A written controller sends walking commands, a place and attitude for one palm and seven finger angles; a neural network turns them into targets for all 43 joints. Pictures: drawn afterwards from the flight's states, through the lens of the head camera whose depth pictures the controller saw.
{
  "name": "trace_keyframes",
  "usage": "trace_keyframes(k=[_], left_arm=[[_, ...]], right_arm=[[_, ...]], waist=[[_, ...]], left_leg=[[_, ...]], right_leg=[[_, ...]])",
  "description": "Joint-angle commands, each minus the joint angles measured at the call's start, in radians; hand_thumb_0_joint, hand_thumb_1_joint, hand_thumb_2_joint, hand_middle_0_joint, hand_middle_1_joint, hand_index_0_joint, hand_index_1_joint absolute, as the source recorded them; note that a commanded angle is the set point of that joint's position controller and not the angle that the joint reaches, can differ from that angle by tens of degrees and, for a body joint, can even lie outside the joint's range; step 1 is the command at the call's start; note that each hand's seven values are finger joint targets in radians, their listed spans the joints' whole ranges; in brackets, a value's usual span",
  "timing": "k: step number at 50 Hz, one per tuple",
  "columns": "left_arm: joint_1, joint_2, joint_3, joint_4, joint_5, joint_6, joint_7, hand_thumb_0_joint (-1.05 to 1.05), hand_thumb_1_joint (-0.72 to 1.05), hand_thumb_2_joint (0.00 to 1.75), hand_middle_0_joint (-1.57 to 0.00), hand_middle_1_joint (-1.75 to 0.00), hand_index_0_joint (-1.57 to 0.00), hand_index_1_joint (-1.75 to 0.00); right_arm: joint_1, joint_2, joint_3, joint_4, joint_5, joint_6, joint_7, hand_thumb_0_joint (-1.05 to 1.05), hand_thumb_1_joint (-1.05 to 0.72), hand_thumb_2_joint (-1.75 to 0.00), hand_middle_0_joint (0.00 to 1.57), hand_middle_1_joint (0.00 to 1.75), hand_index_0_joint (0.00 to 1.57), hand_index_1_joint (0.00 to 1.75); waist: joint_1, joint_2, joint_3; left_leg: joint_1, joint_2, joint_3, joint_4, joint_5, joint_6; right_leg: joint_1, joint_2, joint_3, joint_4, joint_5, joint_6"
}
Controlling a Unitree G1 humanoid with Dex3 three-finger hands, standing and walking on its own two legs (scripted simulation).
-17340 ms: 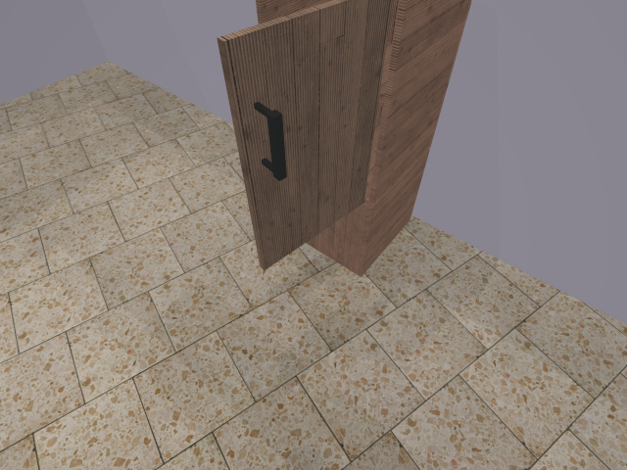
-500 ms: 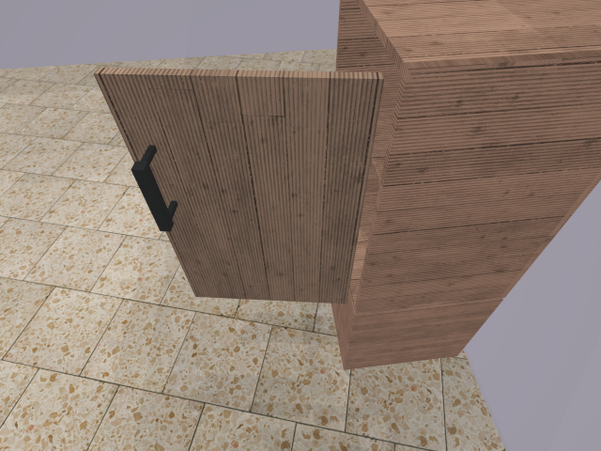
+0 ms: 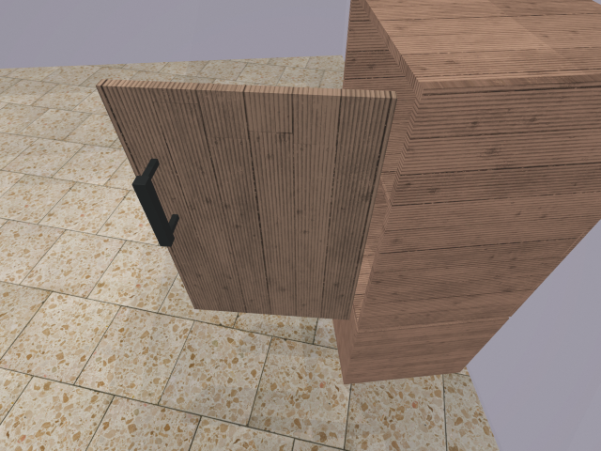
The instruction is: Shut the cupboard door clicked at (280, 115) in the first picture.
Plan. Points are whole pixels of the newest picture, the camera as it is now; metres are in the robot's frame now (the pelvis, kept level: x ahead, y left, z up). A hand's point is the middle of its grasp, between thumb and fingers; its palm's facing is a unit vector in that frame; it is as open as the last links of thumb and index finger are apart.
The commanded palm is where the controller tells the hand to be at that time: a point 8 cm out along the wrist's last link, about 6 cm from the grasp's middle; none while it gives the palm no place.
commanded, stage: come to a stop and stand still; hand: left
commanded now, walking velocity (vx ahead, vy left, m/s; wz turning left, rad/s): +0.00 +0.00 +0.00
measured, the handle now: (159, 204) +0.46 +0.26 +0.06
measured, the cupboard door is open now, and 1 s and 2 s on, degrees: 80 80 80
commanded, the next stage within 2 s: look again from close up in 0.10 s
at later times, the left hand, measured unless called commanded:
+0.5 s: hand out of the picture +0.00 +0.18 -0.17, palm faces +0.02 -0.98 -0.20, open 7.3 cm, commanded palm none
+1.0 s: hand (155, 399) +0.18 +0.20 -0.01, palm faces +0.21 -0.97 -0.12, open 7.1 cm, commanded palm +0.09 +0.24 -0.06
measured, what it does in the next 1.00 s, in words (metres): stands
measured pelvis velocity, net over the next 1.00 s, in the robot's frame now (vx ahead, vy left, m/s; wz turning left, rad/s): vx -0.02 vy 0.02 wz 0.04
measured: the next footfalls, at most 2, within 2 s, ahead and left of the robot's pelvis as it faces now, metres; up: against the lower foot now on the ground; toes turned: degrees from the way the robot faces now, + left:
none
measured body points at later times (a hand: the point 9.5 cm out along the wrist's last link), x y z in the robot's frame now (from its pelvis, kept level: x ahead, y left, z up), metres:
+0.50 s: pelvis +0.00 +0.01 +0.00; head +0.02 +0.00 +0.45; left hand +0.00 +0.23 -0.16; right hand -0.01 -0.21 -0.16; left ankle -0.05 +0.13 -0.74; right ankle -0.02 -0.07 -0.74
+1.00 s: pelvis -0.02 +0.02 -0.01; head -0.02 -0.01 +0.44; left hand +0.17 +0.25 +0.00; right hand +0.08 -0.24 -0.13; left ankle -0.04 +0.13 -0.74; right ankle -0.02 -0.07 -0.74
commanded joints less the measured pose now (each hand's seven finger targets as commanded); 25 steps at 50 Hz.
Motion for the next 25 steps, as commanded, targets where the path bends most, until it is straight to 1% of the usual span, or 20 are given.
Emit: trace_keyframes(k=[1, 3, 4, 5, 7, 8, 12, 13, 16, 18, 19, 20, 21, 23, 25], left_arm=[[0.069, 0.102, 0.021, -0.026, -0.004, -0.009, 0.007, 0.00, 0.90, 0.90, -0.20, -0.30, -0.20, -0.30], [0.062, 0.104, 0.021, -0.027, -0.004, -0.007, 0.005, 0.00, 0.90, 0.90, -0.20, -0.30, -0.20, -0.30], [0.059, 0.106, 0.021, -0.028, -0.004, -0.007, 0.005, 0.00, 0.90, 0.90, -0.20, -0.30, -0.20, -0.30], [0.061, 0.107, 0.021, -0.027, -0.004, -0.007, 0.005, 0.00, 0.90, 0.90, -0.20, -0.30, -0.20, -0.30], [0.059, 0.111, 0.022, -0.026, -0.004, -0.007, 0.004, 0.00, 0.90, 0.90, -0.20, -0.30, -0.20, -0.30], [0.055, 0.109, 0.023, -0.029, -0.003, -0.005, 0.004, 0.00, 0.90, 0.90, -0.20, -0.30, -0.20, -0.30], [0.050, 0.108, 0.022, -0.027, -0.003, -0.004, 0.003, 0.00, 0.90, 0.90, -0.20, -0.30, -0.20, -0.30], [0.053, 0.105, 0.022, -0.029, -0.003, -0.003, 0.002, 0.00, 0.90, 0.90, -0.20, -0.30, -0.20, -0.30], [0.054, 0.110, 0.021, -0.027, -0.004, -0.003, 0.002, 0.00, 0.90, 0.90, -0.20, -0.30, -0.20, -0.30], [0.055, 0.105, 0.021, -0.027, -0.003, -0.002, 0.002, 0.00, 0.90, 0.90, -0.20, -0.30, -0.20, -0.30], [0.053, 0.107, 0.021, -0.026, -0.003, -0.002, 0.003, 0.00, 0.90, 0.90, -0.20, -0.30, -0.20, -0.30], [0.057, 0.107, 0.022, -0.028, -0.004, -0.003, 0.003, 0.00, 0.90, 0.90, -0.20, -0.30, -0.20, -0.30], [0.056, 0.109, 0.023, -0.028, -0.004, -0.004, 0.002, 0.00, 0.90, 0.90, -0.20, -0.30, -0.20, -0.30], [0.057, 0.103, 0.024, -0.028, -0.003, -0.002, 0.003, 0.00, 0.90, 0.90, -0.20, -0.30, -0.20, -0.30], [0.058, 0.105, 0.023, -0.026, -0.004, -0.003, 0.003, 0.00, 0.90, 0.90, -0.20, -0.30, -0.20, -0.30]], right_arm=[[0.082, -0.082, -0.011, -0.017, 0.002, -0.006, -0.007, 0.00, -0.90, -0.90, 0.20, 0.30, 0.20, 0.30], [0.076, -0.078, -0.011, -0.017, 0.002, -0.006, -0.008, 0.00, -0.90, -0.90, 0.20, 0.30, 0.20, 0.30], [0.072, -0.085, -0.012, -0.017, 0.002, -0.005, -0.007, 0.00, -0.90, -0.90, 0.20, 0.30, 0.20, 0.30], [0.069, -0.088, -0.012, -0.019, 0.001, -0.005, -0.007, 0.00, -0.90, -0.90, 0.20, 0.30, 0.20, 0.30], [0.065, -0.090, -0.012, -0.020, 0.001, -0.006, -0.007, 0.00, -0.90, -0.90, 0.20, 0.30, 0.20, 0.30], [0.066, -0.085, -0.012, -0.019, 0.001, -0.005, -0.008, 0.00, -0.90, -0.90, 0.20, 0.30, 0.20, 0.30], [0.063, -0.094, -0.013, -0.019, 0.000, -0.005, -0.007, 0.00, -0.90, -0.90, 0.20, 0.30, 0.20, 0.30], [0.063, -0.084, -0.011, -0.015, 0.002, -0.006, -0.007, 0.00, -0.90, -0.90, 0.20, 0.30, 0.20, 0.30], [0.063, -0.092, -0.012, -0.016, 0.001, -0.005, -0.007, 0.00, -0.90, -0.90, 0.20, 0.30, 0.20, 0.30], [0.066, -0.083, -0.012, -0.014, 0.002, -0.004, -0.007, 0.00, -0.90, -0.90, 0.20, 0.30, 0.20, 0.30], [0.068, -0.089, -0.013, -0.014, 0.001, -0.004, -0.006, 0.00, -0.90, -0.90, 0.20, 0.30, 0.20, 0.30], [0.069, -0.089, -0.012, -0.012, 0.000, -0.005, -0.006, 0.00, -0.90, -0.90, 0.20, 0.30, 0.20, 0.30], [0.072, -0.090, -0.012, -0.012, 0.001, -0.006, -0.006, 0.00, -0.90, -0.90, 0.20, 0.30, 0.20, 0.30], [0.072, -0.079, -0.012, -0.010, 0.001, -0.006, -0.007, 0.00, -0.90, -0.90, 0.20, 0.30, 0.20, 0.30], [0.074, -0.083, -0.012, -0.010, 0.001, -0.007, -0.007, 0.00, -0.90, -0.90, 0.20, 0.30, 0.20, 0.30]], waist=[[-0.008, -0.010, 0.025], [-0.008, 0.003, 0.033], [-0.007, 0.002, 0.036], [-0.007, 0.014, 0.028], [-0.006, 0.008, 0.025], [-0.006, -0.001, 0.036], [-0.007, 0.004, 0.037], [-0.003, 0.004, 0.054], [-0.006, -0.001, 0.039], [-0.003, -0.013, 0.047], [-0.005, -0.013, 0.051], [-0.005, 0.001, 0.045], [-0.006, -0.002, 0.029], [-0.002, -0.004, 0.039], [-0.003, -0.002, 0.038]], left_leg=[[-0.038, 0.080, -0.063, -0.048, 0.220, 0.036], [-0.036, 0.081, -0.062, -0.060, 0.216, 0.036], [-0.040, 0.080, -0.066, -0.056, 0.215, 0.035], [-0.033, 0.081, -0.065, -0.056, 0.215, 0.035], [-0.029, 0.081, -0.065, -0.056, 0.217, 0.035], [-0.035, 0.083, -0.063, -0.065, 0.209, 0.036], [-0.031, 0.083, -0.071, -0.069, 0.206, 0.036], [-0.040, 0.082, -0.068, -0.075, 0.195, 0.039], [-0.032, 0.080, -0.071, -0.071, 0.188, 0.037], [-0.035, 0.080, -0.069, -0.075, 0.184, 0.039], [-0.041, 0.078, -0.071, -0.075, 0.179, 0.037], [-0.037, 0.078, -0.073, -0.073, 0.187, 0.037], [-0.032, 0.080, -0.072, -0.072, 0.200, 0.037], [-0.036, 0.081, -0.070, -0.077, 0.197, 0.039], [-0.040, 0.077, -0.074, -0.074, 0.196, 0.038]], right_leg=[[0.033, -0.162, 0.139, -0.060, 0.391, 0.010], [0.032, -0.160, 0.134, -0.061, 0.375, 0.009], [0.029, -0.159, 0.138, -0.061, 0.365, 0.009], [0.029, -0.161, 0.139, -0.064, 0.359, 0.008], [0.032, -0.161, 0.140, -0.066, 0.361, 0.009], [0.032, -0.158, 0.134, -0.068, 0.350, 0.009], [0.022, -0.158, 0.138, -0.070, 0.319, 0.008], [0.020, -0.157, 0.134, -0.078, 0.305, 0.010], [0.021, -0.159, 0.141, -0.078, 0.301, 0.009], [0.021, -0.158, 0.134, -0.082, 0.295, 0.011], [0.018, -0.159, 0.137, -0.081, 0.288, 0.011], [0.019, -0.158, 0.142, -0.079, 0.294, 0.009], [0.028, -0.158, 0.138, -0.073, 0.307, 0.008], [0.029, -0.156, 0.131, -0.075, 0.301, 0.009], [0.026, -0.158, 0.137, -0.073, 0.299, 0.008]])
